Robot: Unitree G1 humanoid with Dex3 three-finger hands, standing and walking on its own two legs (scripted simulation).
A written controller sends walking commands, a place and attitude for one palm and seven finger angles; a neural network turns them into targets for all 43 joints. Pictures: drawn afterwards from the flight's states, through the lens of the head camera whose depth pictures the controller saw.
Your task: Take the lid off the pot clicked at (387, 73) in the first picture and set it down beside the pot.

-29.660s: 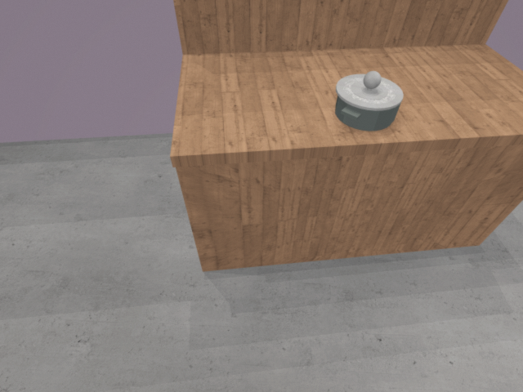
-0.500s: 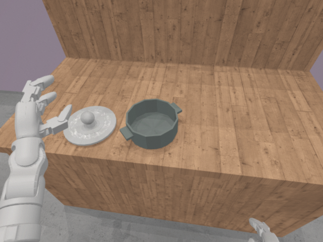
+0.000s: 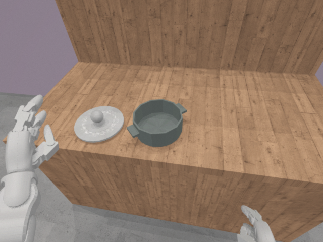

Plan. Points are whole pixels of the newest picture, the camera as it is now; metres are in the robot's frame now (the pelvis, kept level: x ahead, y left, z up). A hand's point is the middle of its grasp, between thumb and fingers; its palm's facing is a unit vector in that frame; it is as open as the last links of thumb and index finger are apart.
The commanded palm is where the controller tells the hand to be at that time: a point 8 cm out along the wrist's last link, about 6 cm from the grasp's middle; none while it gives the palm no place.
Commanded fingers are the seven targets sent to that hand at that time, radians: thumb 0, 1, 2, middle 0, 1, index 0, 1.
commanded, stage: draw the hand back to the body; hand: left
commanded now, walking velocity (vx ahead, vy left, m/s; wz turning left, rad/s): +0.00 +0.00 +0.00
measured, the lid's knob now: (97, 116) +0.55 +0.31 -0.04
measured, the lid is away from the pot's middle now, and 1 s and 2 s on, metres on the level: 0.24 0.24 0.24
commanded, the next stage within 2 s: step back with the hand held close in 0.58 s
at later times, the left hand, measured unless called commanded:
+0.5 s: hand (34, 178) +0.19 +0.26 +0.16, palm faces +0.37 -0.84 -0.39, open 7.4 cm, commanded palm +0.14 +0.30 +0.17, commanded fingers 0.00 0.90 0.90 -0.20 -0.30 -0.20 -0.30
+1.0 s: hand (37, 176) +0.20 +0.26 +0.14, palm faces +0.21 -0.86 -0.47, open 7.4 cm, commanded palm +0.13 +0.32 +0.17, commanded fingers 0.00 0.90 0.90 -0.20 -0.30 -0.20 -0.30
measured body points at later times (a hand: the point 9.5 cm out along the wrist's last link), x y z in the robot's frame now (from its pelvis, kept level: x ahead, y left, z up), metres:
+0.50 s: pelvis +0.01 +0.02 +0.00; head -0.01 +0.00 +0.45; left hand +0.16 +0.30 +0.18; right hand +0.21 -0.20 -0.08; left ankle -0.02 +0.12 -0.74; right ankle +0.00 -0.09 -0.74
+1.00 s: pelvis -0.01 +0.04 +0.00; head +0.03 +0.06 +0.44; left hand +0.18 +0.31 +0.17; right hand +0.17 -0.21 -0.08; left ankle -0.02 +0.12 -0.74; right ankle +0.00 -0.09 -0.74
